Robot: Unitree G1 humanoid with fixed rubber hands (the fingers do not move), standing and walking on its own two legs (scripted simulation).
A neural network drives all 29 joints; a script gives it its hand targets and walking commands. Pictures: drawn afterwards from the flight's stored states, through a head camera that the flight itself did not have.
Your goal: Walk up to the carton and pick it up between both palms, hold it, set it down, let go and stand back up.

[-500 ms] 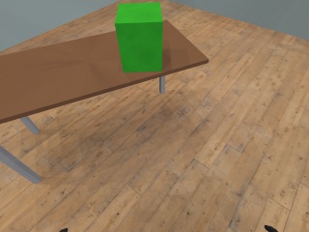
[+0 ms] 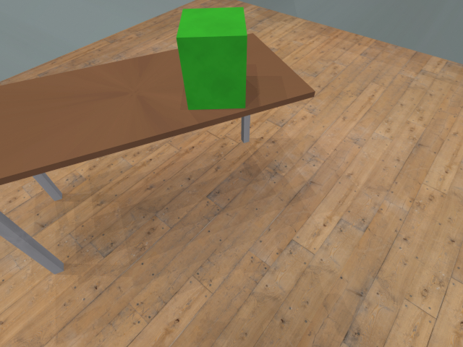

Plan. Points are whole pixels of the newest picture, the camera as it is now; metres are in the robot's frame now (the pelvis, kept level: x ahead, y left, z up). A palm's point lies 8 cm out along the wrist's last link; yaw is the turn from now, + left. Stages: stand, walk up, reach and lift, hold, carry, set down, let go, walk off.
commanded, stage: stand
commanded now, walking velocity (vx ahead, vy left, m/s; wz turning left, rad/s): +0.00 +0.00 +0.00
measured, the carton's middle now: (215, 60) +0.96 +0.06 +0.00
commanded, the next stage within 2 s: none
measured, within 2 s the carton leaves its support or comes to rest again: neither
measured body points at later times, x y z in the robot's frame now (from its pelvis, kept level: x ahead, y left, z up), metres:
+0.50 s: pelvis +0.00 +0.00 +0.00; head +0.01 +0.00 +0.45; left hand +0.07 +0.30 -0.13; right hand +0.07 -0.31 -0.13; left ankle +0.01 +0.12 -0.75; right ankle +0.01 -0.13 -0.75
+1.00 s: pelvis +0.00 +0.00 +0.00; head +0.02 +0.00 +0.45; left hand +0.06 +0.30 -0.13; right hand +0.04 -0.30 -0.14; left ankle +0.01 +0.12 -0.75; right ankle +0.01 -0.13 -0.75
